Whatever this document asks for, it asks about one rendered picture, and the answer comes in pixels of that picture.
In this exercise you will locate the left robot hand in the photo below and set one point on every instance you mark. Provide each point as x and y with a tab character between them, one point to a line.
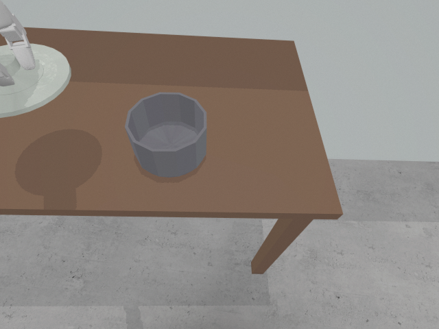
12	30

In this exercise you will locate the knob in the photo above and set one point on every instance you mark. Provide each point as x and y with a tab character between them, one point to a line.
9	61

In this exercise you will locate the table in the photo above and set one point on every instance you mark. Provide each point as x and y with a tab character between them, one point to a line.
265	158

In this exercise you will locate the lid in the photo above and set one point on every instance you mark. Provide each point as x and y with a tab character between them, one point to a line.
37	87

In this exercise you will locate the pot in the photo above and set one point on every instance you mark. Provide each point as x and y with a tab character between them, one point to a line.
167	132

